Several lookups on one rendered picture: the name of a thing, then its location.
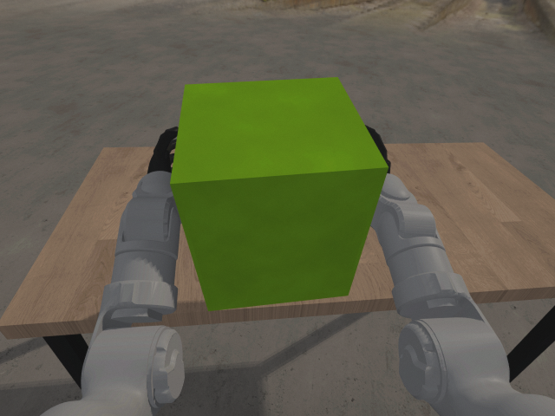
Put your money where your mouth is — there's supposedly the right robot upper arm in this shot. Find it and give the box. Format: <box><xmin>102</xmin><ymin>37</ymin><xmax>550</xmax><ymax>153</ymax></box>
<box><xmin>398</xmin><ymin>316</ymin><xmax>555</xmax><ymax>416</ymax></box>

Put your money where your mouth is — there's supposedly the left robot forearm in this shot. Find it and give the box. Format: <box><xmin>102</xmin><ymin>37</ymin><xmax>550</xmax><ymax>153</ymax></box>
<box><xmin>81</xmin><ymin>171</ymin><xmax>182</xmax><ymax>394</ymax></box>

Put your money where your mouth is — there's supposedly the left robot hand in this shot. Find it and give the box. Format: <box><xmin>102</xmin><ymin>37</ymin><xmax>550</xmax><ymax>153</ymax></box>
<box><xmin>147</xmin><ymin>127</ymin><xmax>179</xmax><ymax>173</ymax></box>

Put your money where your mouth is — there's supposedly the carton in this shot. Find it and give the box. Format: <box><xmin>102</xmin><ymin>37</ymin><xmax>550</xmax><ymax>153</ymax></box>
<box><xmin>170</xmin><ymin>77</ymin><xmax>389</xmax><ymax>311</ymax></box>

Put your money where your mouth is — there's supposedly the left robot upper arm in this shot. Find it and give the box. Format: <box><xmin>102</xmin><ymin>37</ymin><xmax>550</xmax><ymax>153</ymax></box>
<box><xmin>40</xmin><ymin>325</ymin><xmax>185</xmax><ymax>416</ymax></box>

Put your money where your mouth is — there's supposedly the right robot forearm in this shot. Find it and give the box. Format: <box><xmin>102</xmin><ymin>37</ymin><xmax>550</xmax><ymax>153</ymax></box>
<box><xmin>370</xmin><ymin>173</ymin><xmax>510</xmax><ymax>380</ymax></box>

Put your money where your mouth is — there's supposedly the table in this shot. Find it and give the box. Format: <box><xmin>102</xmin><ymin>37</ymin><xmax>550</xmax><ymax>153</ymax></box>
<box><xmin>0</xmin><ymin>142</ymin><xmax>555</xmax><ymax>390</ymax></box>

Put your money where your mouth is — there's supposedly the right robot hand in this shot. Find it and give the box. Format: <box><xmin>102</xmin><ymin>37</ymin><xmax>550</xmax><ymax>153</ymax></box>
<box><xmin>365</xmin><ymin>125</ymin><xmax>391</xmax><ymax>173</ymax></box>

